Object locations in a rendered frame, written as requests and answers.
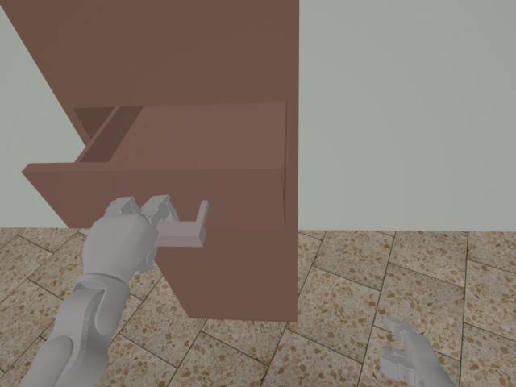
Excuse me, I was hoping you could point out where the robot left hand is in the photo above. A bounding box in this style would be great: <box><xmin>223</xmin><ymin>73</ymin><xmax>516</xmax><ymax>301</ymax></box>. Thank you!
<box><xmin>82</xmin><ymin>195</ymin><xmax>180</xmax><ymax>283</ymax></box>

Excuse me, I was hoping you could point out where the cabinet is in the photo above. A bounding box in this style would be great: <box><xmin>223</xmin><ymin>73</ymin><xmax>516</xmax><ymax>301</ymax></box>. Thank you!
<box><xmin>0</xmin><ymin>0</ymin><xmax>299</xmax><ymax>323</ymax></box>

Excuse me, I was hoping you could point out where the robot left forearm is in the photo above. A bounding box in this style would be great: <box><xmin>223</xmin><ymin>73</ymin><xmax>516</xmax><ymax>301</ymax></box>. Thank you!
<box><xmin>19</xmin><ymin>273</ymin><xmax>130</xmax><ymax>387</ymax></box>

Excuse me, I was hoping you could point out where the handle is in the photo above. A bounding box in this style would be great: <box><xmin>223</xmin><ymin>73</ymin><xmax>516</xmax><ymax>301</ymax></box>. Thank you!
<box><xmin>87</xmin><ymin>201</ymin><xmax>210</xmax><ymax>247</ymax></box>

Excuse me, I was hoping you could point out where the robot right hand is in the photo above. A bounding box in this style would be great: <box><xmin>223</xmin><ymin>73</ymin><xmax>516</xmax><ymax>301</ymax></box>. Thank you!
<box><xmin>379</xmin><ymin>317</ymin><xmax>442</xmax><ymax>387</ymax></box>

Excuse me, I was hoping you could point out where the drawer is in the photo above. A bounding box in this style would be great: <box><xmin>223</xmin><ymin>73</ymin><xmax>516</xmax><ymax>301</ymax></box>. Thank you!
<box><xmin>22</xmin><ymin>100</ymin><xmax>287</xmax><ymax>231</ymax></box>

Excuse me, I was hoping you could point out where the robot right forearm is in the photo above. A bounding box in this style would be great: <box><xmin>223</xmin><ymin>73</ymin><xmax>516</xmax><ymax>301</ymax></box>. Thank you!
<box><xmin>414</xmin><ymin>366</ymin><xmax>459</xmax><ymax>387</ymax></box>

